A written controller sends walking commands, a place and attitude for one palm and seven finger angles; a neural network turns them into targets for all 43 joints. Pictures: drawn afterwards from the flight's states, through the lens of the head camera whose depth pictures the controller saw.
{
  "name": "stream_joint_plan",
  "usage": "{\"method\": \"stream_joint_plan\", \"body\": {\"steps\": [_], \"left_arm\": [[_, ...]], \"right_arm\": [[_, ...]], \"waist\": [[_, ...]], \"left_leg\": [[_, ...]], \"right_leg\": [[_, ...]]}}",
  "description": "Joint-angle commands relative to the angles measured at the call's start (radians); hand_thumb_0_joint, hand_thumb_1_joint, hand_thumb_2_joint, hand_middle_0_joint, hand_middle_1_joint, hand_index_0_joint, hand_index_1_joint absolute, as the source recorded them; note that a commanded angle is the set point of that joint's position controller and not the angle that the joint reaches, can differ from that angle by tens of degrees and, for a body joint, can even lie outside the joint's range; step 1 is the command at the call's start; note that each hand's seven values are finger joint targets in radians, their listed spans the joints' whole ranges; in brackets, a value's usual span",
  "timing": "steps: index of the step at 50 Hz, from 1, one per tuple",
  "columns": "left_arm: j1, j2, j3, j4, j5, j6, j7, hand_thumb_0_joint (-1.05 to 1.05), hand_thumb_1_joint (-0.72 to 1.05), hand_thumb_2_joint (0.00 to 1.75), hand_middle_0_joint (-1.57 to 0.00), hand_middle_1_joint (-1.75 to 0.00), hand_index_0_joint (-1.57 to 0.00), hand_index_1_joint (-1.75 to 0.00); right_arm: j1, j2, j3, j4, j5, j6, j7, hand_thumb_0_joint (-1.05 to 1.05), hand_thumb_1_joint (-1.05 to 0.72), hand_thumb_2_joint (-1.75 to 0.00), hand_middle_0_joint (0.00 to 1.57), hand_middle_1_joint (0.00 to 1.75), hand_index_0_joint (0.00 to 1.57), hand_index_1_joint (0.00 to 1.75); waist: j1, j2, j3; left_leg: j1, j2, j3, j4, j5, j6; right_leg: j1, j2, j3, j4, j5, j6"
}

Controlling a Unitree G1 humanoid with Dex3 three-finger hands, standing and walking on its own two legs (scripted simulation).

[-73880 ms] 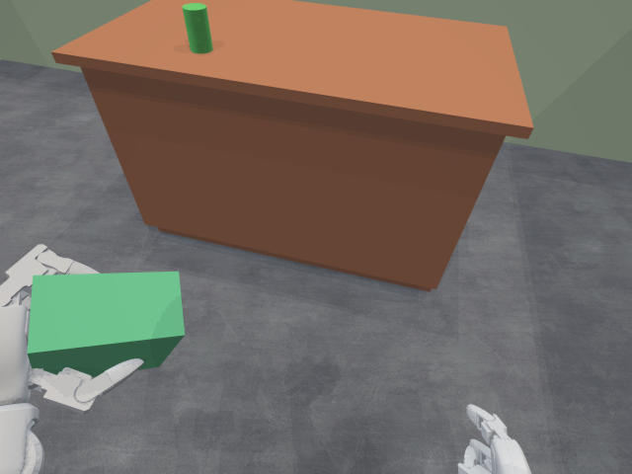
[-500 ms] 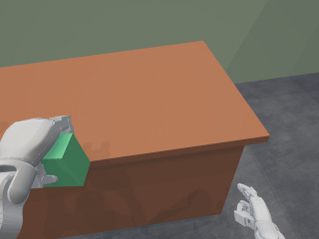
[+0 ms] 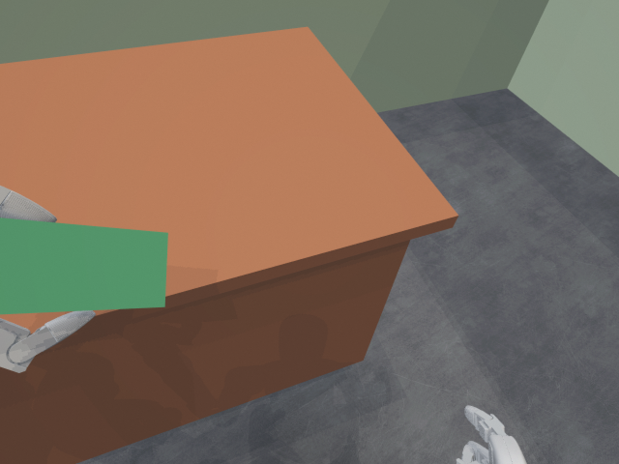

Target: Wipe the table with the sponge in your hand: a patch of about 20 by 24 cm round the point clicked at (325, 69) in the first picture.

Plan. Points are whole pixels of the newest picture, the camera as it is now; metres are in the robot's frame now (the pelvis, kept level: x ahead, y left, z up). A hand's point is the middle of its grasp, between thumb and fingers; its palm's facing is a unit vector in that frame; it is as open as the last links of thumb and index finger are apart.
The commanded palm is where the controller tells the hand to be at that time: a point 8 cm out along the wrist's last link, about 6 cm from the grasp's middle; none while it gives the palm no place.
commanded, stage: step back with the hand held close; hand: left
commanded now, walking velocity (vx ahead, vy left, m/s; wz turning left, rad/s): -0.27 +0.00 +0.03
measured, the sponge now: (95, 272) +0.26 +0.21 +0.19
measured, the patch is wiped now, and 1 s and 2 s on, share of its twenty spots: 0.90 0.90 0.90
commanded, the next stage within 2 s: stop stepping back and stand still in 0.92 s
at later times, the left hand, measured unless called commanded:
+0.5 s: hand out of the picture +0.14 +0.26 +0.23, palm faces +0.53 -0.78 -0.34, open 10.5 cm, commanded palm +0.08 +0.30 +0.26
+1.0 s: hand out of the picture +0.04 +0.24 +0.24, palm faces +0.44 -0.81 -0.38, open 10.5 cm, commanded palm -0.02 +0.29 +0.26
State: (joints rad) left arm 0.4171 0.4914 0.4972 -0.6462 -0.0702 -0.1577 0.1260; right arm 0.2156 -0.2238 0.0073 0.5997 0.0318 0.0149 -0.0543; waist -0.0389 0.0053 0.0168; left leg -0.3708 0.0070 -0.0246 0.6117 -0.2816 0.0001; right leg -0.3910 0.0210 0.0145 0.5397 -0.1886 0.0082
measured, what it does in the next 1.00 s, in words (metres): walks backwards: right foot, then left foot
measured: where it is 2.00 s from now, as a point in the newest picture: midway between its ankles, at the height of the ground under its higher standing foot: outside the picture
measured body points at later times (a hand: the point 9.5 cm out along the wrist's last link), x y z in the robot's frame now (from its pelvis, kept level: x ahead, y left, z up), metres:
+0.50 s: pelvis -0.07 +0.01 -0.01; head -0.07 +0.03 +0.44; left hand +0.11 +0.30 +0.25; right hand +0.11 -0.21 -0.08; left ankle +0.02 +0.12 -0.73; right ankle -0.03 -0.12 -0.73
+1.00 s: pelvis -0.19 +0.01 +0.00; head -0.16 +0.02 +0.45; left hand +0.01 +0.28 +0.26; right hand -0.03 -0.21 -0.08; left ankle -0.11 +0.14 -0.73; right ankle -0.19 -0.11 -0.71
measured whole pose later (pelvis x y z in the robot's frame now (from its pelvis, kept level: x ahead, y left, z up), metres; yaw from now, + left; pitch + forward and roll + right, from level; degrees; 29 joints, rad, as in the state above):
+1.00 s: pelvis -0.19 +0.01 +0.00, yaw -2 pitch +2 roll -1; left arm 0.35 0.42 0.47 -0.67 -0.07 -0.15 0.15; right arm 0.19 -0.16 0.02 0.60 0.01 -0.11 -0.02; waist 0.01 0.01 0.03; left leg -0.41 0.08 0.05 0.51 -0.13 -0.02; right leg -0.38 0.04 0.01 0.70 -0.35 0.03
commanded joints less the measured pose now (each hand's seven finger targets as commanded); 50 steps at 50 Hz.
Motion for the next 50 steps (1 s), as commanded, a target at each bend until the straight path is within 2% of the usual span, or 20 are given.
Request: {"method": "stream_joint_plan", "body": {"steps": [1, 12, 15, 19, 22, 25, 26, 27, 28, 29, 30, 33, 35, 37, 38, 39, 41, 44, 48, 50], "left_arm": [[-0.026, 0.186, 0.133, -0.285, -0.009, -0.087, 0.033, 0.0, 0.1, 1.3, -1.2, -1.6, -1.2, -1.6], [-0.166, 0.127, 0.079, -0.178, 0.003, -0.093, 0.054, 0.0, 0.1, 1.3, -1.2, -1.6, -1.2, -1.6], [-0.207, 0.116, 0.061, -0.137, 0.008, -0.084, 0.053, 0.0, 0.1, 1.3, -1.2, -1.6, -1.2, -1.6], [-0.244, 0.099, 0.048, -0.18, 0.024, -0.086, 0.047, 0.0, 0.1, 1.3, -1.2, -1.6, -1.2, -1.6], [-0.26, 0.096, 0.037, -0.229, 0.032, -0.084, 0.038, 0.0, 0.1, 1.3, -1.2, -1.6, -1.2, -1.6], [-0.232, 0.097, 0.044, -0.23, 0.027, -0.09, 0.025, 0.0, 0.1, 1.3, -1.2, -1.6, -1.2, -1.6], [-0.256, 0.116, 0.049, -0.245, 0.027, -0.092, 0.023, 0.0, 0.1, 1.3, -1.2, -1.6, -1.2, -1.6], [-0.254, 0.119, 0.033, -0.244, 0.015, -0.102, 0.025, 0.0, 0.1, 1.3, -1.2, -1.6, -1.2, -1.6], [-0.254, 0.135, 0.028, -0.245, 0.013, -0.109, 0.028, 0.0, 0.1, 1.3, -1.2, -1.6, -1.2, -1.6], [-0.227, 0.142, 0.037, -0.256, 0.011, -0.106, 0.027, 0.0, 0.1, 1.3, -1.2, -1.6, -1.2, -1.6], [-0.178, 0.151, 0.057, -0.259, 0.013, -0.106, 0.024, 0.0, 0.1, 1.3, -1.2, -1.6, -1.2, -1.6], [-0.063, 0.149, 0.095, -0.255, 0.004, -0.093, 0.021, 0.0, 0.1, 1.3, -1.2, -1.6, -1.2, -1.6], [-0.058, 0.138, 0.096, -0.26, -0.01, -0.091, 0.027, 0.0, 0.1, 1.3, -1.2, -1.6, -1.2, -1.6], [-0.081, 0.149, 0.124, -0.309, -0.015, -0.108, 0.038, 0.0, 0.1, 1.3, -1.2, -1.6, -1.2, -1.6], [-0.11, 0.154, 0.13, -0.31, -0.023, -0.115, 0.039, 0.0, 0.1, 1.3, -1.2, -1.6, -1.2, -1.6], [-0.099, 0.147, 0.134, -0.256, -0.019, -0.111, 0.044, 0.0, 0.1, 1.3, -1.2, -1.6, -1.2, -1.6], [-0.11, 0.16, 0.147, -0.347, -0.027, -0.113, 0.046, 0.0, 0.1, 1.3, -1.2, -1.6, -1.2, -1.6], [-0.123, 0.082, 0.068, -0.294, -0.009, -0.078, 0.039, 0.0, 0.1, 1.3, -1.2, -1.6, -1.2, -1.6], [-0.159, 0.071, 0.028, -0.237, -0.008, -0.056, 0.032, 0.0, 0.1, 1.3, -1.2, -1.6, -1.2, -1.6], [-0.159, 0.086, 0.042, -0.215, -0.007, -0.061, 0.029, 0.0, 0.1, 1.3, -1.2, -1.6, -1.2, -1.6]], "right_arm": [[-0.126, -0.121, -0.05, -0.182, -0.006, -0.08, -0.012, 0.0, -0.9, -0.9, 0.2, 0.3, 0.2, 0.3], [-0.094, -0.122, -0.045, -0.148, -0.012, -0.104, -0.029, 0.0, -0.9, -0.9, 0.2, 0.3, 0.2, 0.3], [-0.107, -0.134, -0.046, -0.166, -0.008, -0.104, -0.03, 0.0, -0.9, -0.9, 0.2, 0.3, 0.2, 0.3], [-0.122, -0.144, -0.049, -0.202, -0.007, -0.11, -0.029, 0.0, -0.9, -0.9, 0.2, 0.3, 0.2, 0.3], [-0.112, -0.128, -0.052, -0.197, -0.015, -0.122, -0.02, 0.0, -0.9, -0.9, 0.2, 0.3, 0.2, 0.3], [-0.129, -0.12, -0.045, -0.184, -0.022, -0.128, -0.004, 0.0, -0.9, -0.9, 0.2, 0.3, 0.2, 0.3], [-0.128, -0.115, -0.046, -0.183, -0.023, -0.124, -0.004, 0.0, -0.9, -0.9, 0.2, 0.3, 0.2, 0.3], [-0.125, -0.086, -0.037, -0.172, -0.023, -0.122, -0.004, 0.0, -0.9, -0.9, 0.2, 0.3, 0.2, 0.3], [-0.111, -0.068, -0.036, -0.151, -0.02, -0.116, -0.001, 0.0, -0.9, -0.9, 0.2, 0.3, 0.2, 0.3], [-0.11, -0.068, -0.055, -0.139, -0.011, -0.108, 0.001, 0.0, -0.9, -0.9, 0.2, 0.3, 0.2, 0.3], [-0.121, -0.065, -0.057, -0.151, -0.011, -0.103, 0.003, 0.0, -0.9, -0.9, 0.2, 0.3, 0.2, 0.3], [-0.119, -0.046, -0.038, -0.166, -0.013, -0.082, 0.007, 0.0, -0.9, -0.9, 0.2, 0.3, 0.2, 0.3], [-0.112, -0.076, -0.049, -0.162, -0.014, -0.071, 0.0, 0.0, -0.9, -0.9, 0.2, 0.3, 0.2, 0.3], [-0.116, -0.106, -0.066, -0.174, -0.025, -0.093, -0.01, 0.0, -0.9, -0.9, 0.2, 0.3, 0.2, 0.3], [-0.087, -0.101, -0.074, -0.158, -0.025, -0.117, -0.003, 0.0, -0.9, -0.9, 0.2, 0.3, 0.2, 0.3], [-0.049, -0.097, -0.081, -0.144, -0.028, -0.135, 0.001, 0.0, -0.9, -0.9, 0.2, 0.3, 0.2, 0.3], [-0.044, -0.098, -0.079, -0.134, -0.026, -0.16, 0.01, 0.0, -0.9, -0.9, 0.2, 0.3, 0.2, 0.3], [-0.062, -0.101, -0.077, -0.121, -0.011, -0.179, 0.029, 0.0, -0.9, -0.9, 0.2, 0.3, 0.2, 0.3], [-0.102, -0.118, -0.061, -0.128, -0.018, -0.185, 0.021, 0.0, -0.9, -0.9, 0.2, 0.3, 0.2, 0.3], [-0.107, -0.128, -0.062, -0.136, -0.018, -0.18, 0.015, 0.0, -0.9, -0.9, 0.2, 0.3, 0.2, 0.3]], "waist": [[0.036, 0.067, -0.246], [0.013, 0.043, -0.137], [0.018, 0.066, -0.104], [0.035, 0.228, -0.137], [0.035, 0.221, -0.157], [0.043, 0.124, -0.119], [0.03, 0.056, -0.104], [0.023, -0.037, -0.132], [0.017, -0.126, -0.198], [0.024, -0.188, -0.249], [0.032, -0.166, -0.254], [0.021, -0.09, -0.217], [0.007, -0.004, -0.2], [0.024, 0.293, -0.226], [0.019, 0.279, -0.242], [0.02, 0.217, -0.267], [0.023, 0.243, -0.332], [0.03, 0.232, -0.252], [0.04, 0.243, -0.194], [0.05, 0.177, -0.196]], "left_leg": [[0.006, 0.093, -0.092, -0.092, 0.105, 0.028], [-0.04, 0.081, -0.108, -0.071, -0.244, 0.037], [-0.128, 0.095, -0.133, -0.125, -0.306, 0.046], [-0.348, 0.202, -0.235, -0.343, -0.401, 0.096], [-0.295, 0.235, -0.23, -0.329, -0.267, 0.108], [-0.277, 0.19, -0.177, -0.175, -0.214, 0.089], [-0.244, 0.132, -0.138, -0.094, -0.228, 0.06], [-0.148, 0.077, -0.087, 0.035, -0.107, 0.015], [-0.057, 0.032, -0.015, 0.156, -0.03, -0.023], [0.019, 0.02, -0.012, 0.303, -0.069, -0.033], [0.015, 0.024, -0.024, 0.377, -0.123, -0.028], [-0.021, 0.06, -0.033, 0.207, -0.103, -0.011], [0.037, 0.078, -0.039, -0.087, 0.068, 0.002], [0.107, 0.318, -0.252, -0.259, 0.481, 0.083], [0.164, 0.361, -0.234, -0.25, 0.644, 0.113], [0.238, 0.356, -0.222, -0.199, 0.774, 0.13], [0.353, 0.328, -0.152, -0.151, 0.91, 0.122], [0.289, 0.298, -0.097, -0.188, 0.761, 0.092], [0.108, 0.291, -0.108, -0.263, 0.38, 0.077], [0.034, 0.258, -0.089, -0.227, 0.145, 0.051]], "right_leg": [[0.158, -0.139, 0.083, -0.034, 0.266, -0.028], [-0.033, -0.126, 0.114, -0.135, -0.188, -0.038], [-0.003, -0.09, 0.076, -0.099, -0.216, -0.023], [0.245, 0.019, -0.009, 0.209, -0.084, 0.015], [0.224, 0.027, 0.006, 0.282, -0.104, 0.019], [0.209, -0.018, 0.06, 0.078, -0.009, -0.008], [0.15, -0.071, 0.131, -0.018, 0.088, -0.037], [0.074, -0.188, 0.262, -0.113, 0.271, -0.089], [0.066, -0.291, 0.319, -0.162, 0.392, -0.116], [0.038, -0.34, 0.318, -0.184, 0.43, -0.147], [0.027, -0.351, 0.294, -0.181, 0.431, -0.16], [0.066, -0.313, 0.215, -0.094, 0.474, -0.128], [0.046, -0.212, 0.14, 0.019, 0.385, -0.069], [-0.05, -0.006, 0.002, 0.277, -0.114, 0.017], [-0.132, 0.026, 0.042, 0.432, -0.304, 0.007], [-0.198, 0.024, 0.043, 0.498, -0.345, 0.01], [-0.199, 0.015, 0.05, 0.47, -0.34, 0.017], [-0.118, -0.002, 0.027, 0.319, -0.23, 0.021], [0.072, 0.004, 0.005, 0.107, -0.141, 0.019], [0.171, 0.005, -0.014, -0.04, -0.036, 0.017]]}}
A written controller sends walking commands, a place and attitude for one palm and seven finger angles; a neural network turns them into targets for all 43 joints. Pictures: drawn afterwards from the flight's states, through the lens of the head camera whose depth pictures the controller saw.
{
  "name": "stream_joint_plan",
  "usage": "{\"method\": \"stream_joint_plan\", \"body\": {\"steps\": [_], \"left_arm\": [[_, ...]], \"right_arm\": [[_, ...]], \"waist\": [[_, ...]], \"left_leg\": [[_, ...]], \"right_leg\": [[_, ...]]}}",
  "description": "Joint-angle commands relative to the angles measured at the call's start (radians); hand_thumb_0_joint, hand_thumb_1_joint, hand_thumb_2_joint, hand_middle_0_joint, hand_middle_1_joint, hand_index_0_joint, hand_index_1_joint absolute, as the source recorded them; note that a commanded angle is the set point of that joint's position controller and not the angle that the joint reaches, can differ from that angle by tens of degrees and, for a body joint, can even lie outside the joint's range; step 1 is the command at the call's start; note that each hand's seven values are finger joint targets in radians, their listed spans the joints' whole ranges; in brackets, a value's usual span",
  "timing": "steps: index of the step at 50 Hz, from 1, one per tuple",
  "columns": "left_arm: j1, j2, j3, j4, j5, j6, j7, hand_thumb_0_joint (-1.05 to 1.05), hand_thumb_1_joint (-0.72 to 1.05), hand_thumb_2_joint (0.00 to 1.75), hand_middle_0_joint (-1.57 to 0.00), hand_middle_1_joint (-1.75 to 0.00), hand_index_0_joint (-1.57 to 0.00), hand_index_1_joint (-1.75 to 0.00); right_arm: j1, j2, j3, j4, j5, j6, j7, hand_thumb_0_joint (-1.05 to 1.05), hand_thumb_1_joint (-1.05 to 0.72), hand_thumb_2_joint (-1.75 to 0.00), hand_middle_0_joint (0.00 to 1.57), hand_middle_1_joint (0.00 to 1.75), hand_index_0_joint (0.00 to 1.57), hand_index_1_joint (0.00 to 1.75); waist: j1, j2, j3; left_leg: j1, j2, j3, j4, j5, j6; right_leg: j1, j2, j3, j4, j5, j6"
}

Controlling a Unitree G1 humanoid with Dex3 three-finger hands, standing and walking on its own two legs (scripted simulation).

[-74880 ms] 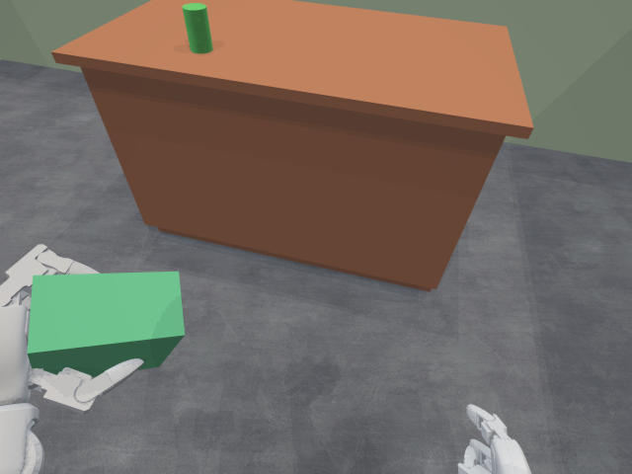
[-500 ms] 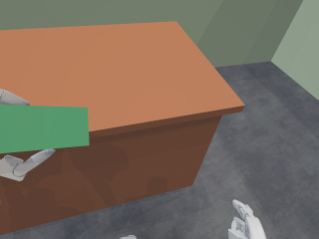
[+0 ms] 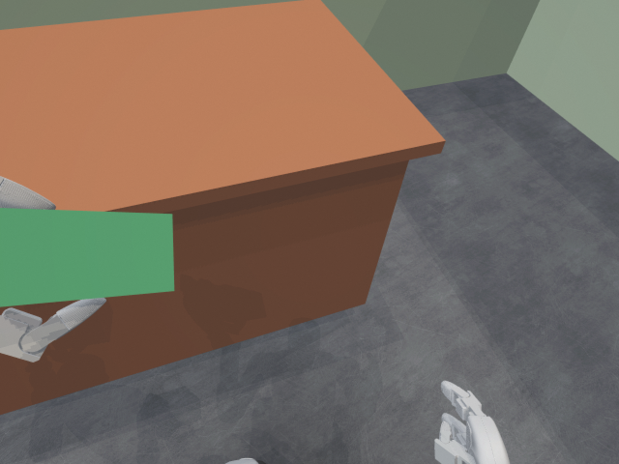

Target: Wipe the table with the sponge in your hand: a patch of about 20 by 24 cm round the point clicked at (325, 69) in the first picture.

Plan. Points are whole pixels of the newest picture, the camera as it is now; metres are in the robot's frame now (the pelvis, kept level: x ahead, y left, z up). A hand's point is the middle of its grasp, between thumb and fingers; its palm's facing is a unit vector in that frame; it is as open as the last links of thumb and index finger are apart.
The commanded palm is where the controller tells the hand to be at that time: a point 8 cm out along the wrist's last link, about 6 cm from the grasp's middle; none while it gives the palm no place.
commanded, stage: stop stepping back and stand still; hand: left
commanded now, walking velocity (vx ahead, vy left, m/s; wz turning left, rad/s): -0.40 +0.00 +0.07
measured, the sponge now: (104, 257) +0.25 +0.21 +0.20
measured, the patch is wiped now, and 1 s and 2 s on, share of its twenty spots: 0.90 0.90 0.90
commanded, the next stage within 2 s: stand and wait in 0.86 s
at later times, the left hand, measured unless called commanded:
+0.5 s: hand out of the picture +0.07 +0.22 +0.23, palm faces +0.57 -0.74 -0.35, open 10.5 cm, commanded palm +0.01 +0.25 +0.26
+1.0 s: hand out of the picture +0.07 +0.23 +0.23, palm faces +0.56 -0.74 -0.38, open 10.5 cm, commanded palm +0.00 +0.26 +0.26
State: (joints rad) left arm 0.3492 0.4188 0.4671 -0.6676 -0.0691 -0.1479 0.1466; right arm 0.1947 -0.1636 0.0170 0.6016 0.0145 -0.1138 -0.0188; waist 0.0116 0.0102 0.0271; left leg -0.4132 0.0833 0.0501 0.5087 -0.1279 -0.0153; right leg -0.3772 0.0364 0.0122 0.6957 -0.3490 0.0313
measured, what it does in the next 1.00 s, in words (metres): walks backwards: right foot, then left foot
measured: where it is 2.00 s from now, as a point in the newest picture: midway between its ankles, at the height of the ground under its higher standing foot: outside the picture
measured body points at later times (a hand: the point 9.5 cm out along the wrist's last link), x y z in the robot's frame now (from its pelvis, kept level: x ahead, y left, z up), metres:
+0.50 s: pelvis -0.12 -0.04 -0.01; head -0.16 -0.06 +0.44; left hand +0.03 +0.25 +0.25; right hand +0.02 -0.28 -0.11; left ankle -0.12 +0.12 -0.71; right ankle -0.09 -0.11 -0.74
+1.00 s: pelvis -0.14 -0.04 -0.01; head -0.14 -0.05 +0.44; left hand +0.03 +0.27 +0.25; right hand +0.03 -0.24 -0.10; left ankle -0.14 +0.09 -0.73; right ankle -0.13 -0.13 -0.74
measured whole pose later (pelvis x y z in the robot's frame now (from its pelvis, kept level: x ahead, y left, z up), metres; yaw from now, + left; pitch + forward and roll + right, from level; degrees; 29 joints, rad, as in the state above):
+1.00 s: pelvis -0.14 -0.04 -0.01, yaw +5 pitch +0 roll -1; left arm 0.32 0.41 0.44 -0.54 -0.05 -0.11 0.15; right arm 0.24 -0.19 0.04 0.63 0.02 -0.10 -0.04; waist 0.00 0.04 -0.02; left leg -0.36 0.07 0.05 0.71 -0.36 0.00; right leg -0.28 0.02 -0.05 0.58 -0.29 -0.03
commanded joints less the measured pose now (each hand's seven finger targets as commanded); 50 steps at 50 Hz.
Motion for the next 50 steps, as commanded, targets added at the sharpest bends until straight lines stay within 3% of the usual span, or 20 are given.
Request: {"method": "stream_joint_plan", "body": {"steps": [1, 2, 3, 4, 12, 16, 19, 21, 22, 23, 24, 25, 30, 35, 38, 41, 46, 47, 49, 50], "left_arm": [[-0.086, 0.191, 0.094, -0.209, 0.001, -0.079, 0.007, 0.0, 0.1, 1.3, -1.2, -1.6, -1.2, -1.6], [-0.047, 0.2, 0.104, -0.171, 0.001, -0.085, 0.005, 0.0, 0.1, 1.3, -1.2, -1.6, -1.2, -1.6], [-0.037, 0.236, 0.114, -0.164, 0.001, -0.094, 0.007, 0.0, 0.1, 1.3, -1.2, -1.6, -1.2, -1.6], [-0.044, 0.224, 0.108, -0.168, -0.008, -0.098, 0.004, 0.0, 0.1, 1.3, -1.2, -1.6, -1.2, -1.6], [-0.01, 0.193, 0.097, -0.123, -0.012, -0.065, 0.023, 0.0, 0.1, 1.3, -1.2, -1.6, -1.2, -1.6], [-0.092, 0.188, 0.087, -0.143, -0.007, -0.045, 0.032, 0.0, 0.1, 1.3, -1.2, -1.6, -1.2, -1.6], [-0.1, 0.17, 0.064, -0.084, 0.018, -0.028, 0.029, 0.0, 0.1, 1.3, -1.2, -1.6, -1.2, -1.6], [-0.11, 0.158, 0.039, -0.08, 0.017, -0.022, 0.024, 0.0, 0.1, 1.3, -1.2, -1.6, -1.2, -1.6], [-0.14, 0.142, 0.011, -0.063, 0.028, -0.028, 0.016, 0.0, 0.1, 1.3, -1.2, -1.6, -1.2, -1.6], [-0.162, 0.18, 0.033, -0.057, 0.029, -0.031, 0.009, 0.0, 0.1, 1.3, -1.2, -1.6, -1.2, -1.6], [-0.266, 0.194, 0.03, -0.098, 0.017, -0.051, -0.006, 0.0, 0.1, 1.3, -1.2, -1.6, -1.2, -1.6], [-0.264, 0.181, 0.031, -0.044, 0.018, -0.068, -0.019, 0.0, 0.1, 1.3, -1.2, -1.6, -1.2, -1.6], [-0.181, 0.193, 0.049, -0.073, 0.006, -0.079, -0.017, 0.0, 0.1, 1.3, -1.2, -1.6, -1.2, -1.6], [-0.11, 0.17, 0.032, -0.082, 0.002, -0.072, 0.014, 0.0, 0.1, 1.3, -1.2, -1.6, -1.2, -1.6], [-0.174, 0.173, 0.049, -0.138, 0.006, -0.066, 0.035, 0.0, 0.1, 1.3, -1.2, -1.6, -1.2, -1.6], [-0.249, 0.238, 0.09, -0.147, 0.013, -0.049, 0.036, 0.0, 0.1, 1.3, -1.2, -1.6, -1.2, -1.6], [-0.159, 0.168, 0.047, -0.074, 0.006, -0.015, 0.026, 0.0, 0.1, 1.3, -1.2, -1.6, -1.2, -1.6], [-0.148, 0.16, 0.037, -0.071, 0.01, -0.021, 0.02, 0.0, 0.1, 1.3, -1.2, -1.6, -1.2, -1.6], [-0.179, 0.211, 0.064, -0.117, 0.007, -0.034, 0.01, 0.0, 0.1, 1.3, -1.2, -1.6, -1.2, -1.6], [-0.226, 0.212, 0.072, -0.14, 0.004, -0.06, 0.009, 0.0, 0.1, 1.3, -1.2, -1.6, -1.2, -1.6]], "right_arm": [[-0.091, -0.186, -0.074, -0.148, -0.002, -0.044, -0.021, 0.0, -0.9, -0.9, 0.2, 0.3, 0.2, 0.3], [-0.092, -0.16, -0.067, -0.158, 0.004, -0.032, -0.016, 0.0, -0.9, -0.9, 0.2, 0.3, 0.2, 0.3], [-0.091, -0.135, -0.066, -0.168, 0.014, -0.022, -0.015, 0.0, -0.9, -0.9, 0.2, 0.3, 0.2, 0.3], [-0.082, -0.148, -0.069, -0.151, 0.025, -0.021, -0.02, 0.0, -0.9, -0.9, 0.2, 0.3, 0.2, 0.3], [-0.074, -0.173, -0.058, -0.155, 0.009, 0.017, -0.051, 0.0, -0.9, -0.9, 0.2, 0.3, 0.2, 0.3], [-0.068, -0.21, -0.061, -0.176, 0.02, -0.015, -0.066, 0.0, -0.9, -0.9, 0.2, 0.3, 0.2, 0.3], [-0.035, -0.191, -0.055, -0.142, 0.017, -0.033, -0.049, 0.0, -0.9, -0.9, 0.2, 0.3, 0.2, 0.3], [-0.058, -0.19, -0.047, -0.144, 0.008, -0.043, -0.053, 0.0, -0.9, -0.9, 0.2, 0.3, 0.2, 0.3], [-0.073, -0.186, -0.049, -0.136, -0.003, -0.043, -0.054, 0.0, -0.9, -0.9, 0.2, 0.3, 0.2, 0.3], [-0.078, -0.184, -0.066, -0.133, 0.001, -0.041, -0.046, 0.0, -0.9, -0.9, 0.2, 0.3, 0.2, 0.3], [-0.095, -0.203, -0.065, -0.111, -0.002, -0.053, -0.041, 0.0, -0.9, -0.9, 0.2, 0.3, 0.2, 0.3], [-0.067, -0.185, -0.062, -0.082, -0.008, -0.058, -0.036, 0.0, -0.9, -0.9, 0.2, 0.3, 0.2, 0.3], [-0.058, -0.152, -0.052, -0.103, 0.004, -0.015, -0.035, 0.0, -0.9, -0.9, 0.2, 0.3, 0.2, 0.3], [-0.064, -0.145, -0.037, -0.134, 0.0, -0.033, -0.061, 0.0, -0.9, -0.9, 0.2, 0.3, 0.2, 0.3], [-0.056, -0.178, -0.038, -0.147, 0.002, -0.035, -0.057, 0.0, -0.9, -0.9, 0.2, 0.3, 0.2, 0.3], [-0.039, -0.145, -0.042, -0.124, 0.011, -0.055, -0.047, 0.0, -0.9, -0.9, 0.2, 0.3, 0.2, 0.3], [-0.102, -0.161, -0.024, -0.137, 0.008, -0.052, -0.04, 0.0, -0.9, -0.9, 0.2, 0.3, 0.2, 0.3], [-0.102, -0.165, -0.029, -0.134, 0.002, -0.047, -0.038, 0.0, -0.9, -0.9, 0.2, 0.3, 0.2, 0.3], [-0.115, -0.16, -0.049, -0.138, 0.01, -0.045, -0.023, 0.0, -0.9, -0.9, 0.2, 0.3, 0.2, 0.3], [-0.111, -0.154, -0.043, -0.116, 0.004, -0.052, -0.02, 0.0, -0.9, -0.9, 0.2, 0.3, 0.2, 0.3]], "waist": [[0.001, 0.134, -0.202], [0.0, -0.025, -0.189], [-0.007, -0.264, -0.187], [-0.007, -0.243, -0.202], [-0.049, -0.071, -0.138], [-0.031, 0.277, -0.117], [-0.016, 0.266, -0.057], [0.009, 0.101, -0.036], [0.013, -0.089, -0.001], [0.005, -0.353, -0.023], [-0.027, -0.224, -0.005], [-0.05, -0.083, -0.051], [-0.038, -0.108, -0.077], [-0.028, -0.087, -0.098], [-0.038, 0.28, -0.085], [-0.024, 0.202, -0.088], [-0.008, 0.126, -0.057], [-0.005, 0.008, -0.067], [-0.016, -0.298, -0.081], [-0.026, -0.127, -0.109]], "left_leg": [[0.049, 0.139, -0.142, -0.073, -0.11, 0.047], [0.003, 0.058, -0.077, 0.081, -0.274, 0.012], [-0.034, -0.06, 0.013, 0.379, -0.343, -0.033], [-0.05, -0.059, -0.081, 0.584, -0.346, -0.017], [0.225, -0.035, -0.01, -0.007, -0.31, 0.058], [0.018, 0.201, -0.334, -0.337, -0.718, 0.176], [-0.151, 0.152, -0.226, -0.294, -0.694, 0.142], [-0.192, 0.059, -0.109, -0.046, -0.602, 0.093], [-0.242, -0.031, -0.024, 0.249, -0.491, 0.068], [-0.3, -0.09, -0.013, 0.573, -0.421, 0.045], [-0.267, -0.069, -0.107, 0.708, -0.305, 0.036], [-0.221, -0.042, -0.114, 0.707, -0.231, 0.033], [-0.004, -0.039, -0.012, 0.391, -0.154, 0.038], [0.281, -0.062, 0.063, -0.012, -0.323, 0.078], [0.26, 0.244, -0.387, -0.342, -0.66, 0.196], [0.123, 0.241, -0.306, -0.333, -0.546, 0.187], [-0.029, 0.131, -0.127, -0.161, -0.483, 0.095], [-0.064, 0.069, -0.06, 0.012, -0.405, 0.075], [-0.195, -0.054, -0.006, 0.472, -0.344, 0.02], [-0.176, -0.037, -0.039, 0.515, -0.326, 0.012]], "right_leg": [[0.173, -0.024, -0.013, -0.294, 0.202, -0.016], [0.168, -0.131, 0.07, -0.395, 0.263, -0.065], [0.086, -0.338, 0.32, -0.479, 0.309, -0.152], [0.016, -0.4, 0.335, -0.474, 0.388, -0.178], [-0.083, -0.214, 0.143, -0.39, -0.236, -0.08], [0.042, 0.039, -0.112, 0.11, -0.073, -0.007], [0.128, -0.013, -0.071, 0.113, -0.059, -0.024], [0.272, -0.012, -0.059, -0.176, -0.042, -0.041], [0.272, -0.109, 0.116, -0.365, -0.069, -0.097], [0.229, -0.347, 0.552, -0.56, -0.115, -0.176], [0.129, -0.379, 0.607, -0.581, -0.056, -0.177], [0.114, -0.357, 0.512, -0.538, -0.084, -0.197], [0.006, -0.26, 0.196, -0.541, -0.223, -0.123], [-0.064, -0.226, 0.167, -0.455, -0.37, -0.124], [-0.135, 0.012, -0.077, 0.091, -0.178, -0.037], [-0.12, -0.042, 0.012, 0.35, -0.108, -0.04], [0.228, -0.025, -0.084, -0.203, 0.01, -0.031], [0.287, -0.05, -0.03, -0.315, 0.059, -0.057], [0.295, -0.349, 0.468, -0.473, 0.296, -0.199], [0.322, -0.362, 0.403, -0.424, 0.544, -0.221]]}}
